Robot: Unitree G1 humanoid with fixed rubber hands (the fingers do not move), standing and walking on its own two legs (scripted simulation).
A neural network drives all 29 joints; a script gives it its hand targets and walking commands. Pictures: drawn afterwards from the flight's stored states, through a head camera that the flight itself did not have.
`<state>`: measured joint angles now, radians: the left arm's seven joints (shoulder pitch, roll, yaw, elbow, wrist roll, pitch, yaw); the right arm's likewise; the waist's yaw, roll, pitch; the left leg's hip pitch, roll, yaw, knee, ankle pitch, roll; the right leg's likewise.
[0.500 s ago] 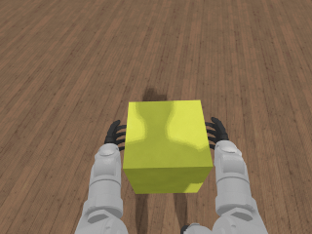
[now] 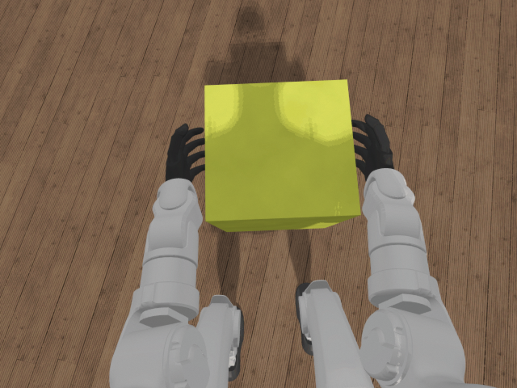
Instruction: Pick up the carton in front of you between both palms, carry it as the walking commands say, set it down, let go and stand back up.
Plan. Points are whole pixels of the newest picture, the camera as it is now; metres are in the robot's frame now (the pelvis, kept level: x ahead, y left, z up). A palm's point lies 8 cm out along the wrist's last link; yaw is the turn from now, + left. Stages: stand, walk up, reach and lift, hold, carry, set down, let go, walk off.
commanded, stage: set down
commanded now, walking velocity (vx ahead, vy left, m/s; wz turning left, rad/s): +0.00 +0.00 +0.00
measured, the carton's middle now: (275, 169) +0.46 -0.04 -0.16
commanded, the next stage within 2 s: none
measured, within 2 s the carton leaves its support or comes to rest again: rests again in 1.48 s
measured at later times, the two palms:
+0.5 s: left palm (213, 171) +0.49 +0.08 -0.23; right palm (359, 177) +0.46 -0.21 -0.23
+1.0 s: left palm (232, 172) +0.53 +0.06 -0.39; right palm (349, 183) +0.48 -0.24 -0.38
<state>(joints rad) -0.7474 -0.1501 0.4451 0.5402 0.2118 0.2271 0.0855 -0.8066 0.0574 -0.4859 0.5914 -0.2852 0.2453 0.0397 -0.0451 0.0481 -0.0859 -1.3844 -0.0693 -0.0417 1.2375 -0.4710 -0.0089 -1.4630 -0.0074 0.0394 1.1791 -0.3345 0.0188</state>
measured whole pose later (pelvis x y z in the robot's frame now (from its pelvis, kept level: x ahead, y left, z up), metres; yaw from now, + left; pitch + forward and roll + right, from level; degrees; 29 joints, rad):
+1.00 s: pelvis -0.04 +0.00 -0.22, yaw +2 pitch +44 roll +2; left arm -1.46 0.18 0.24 0.87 0.05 0.28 0.15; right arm -1.36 -0.19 -0.45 0.73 -0.11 0.32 -0.06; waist -0.12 0.06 0.25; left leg -2.17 -0.11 -0.01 2.05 -0.66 -0.03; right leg -2.27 0.00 0.06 1.96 -0.47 0.04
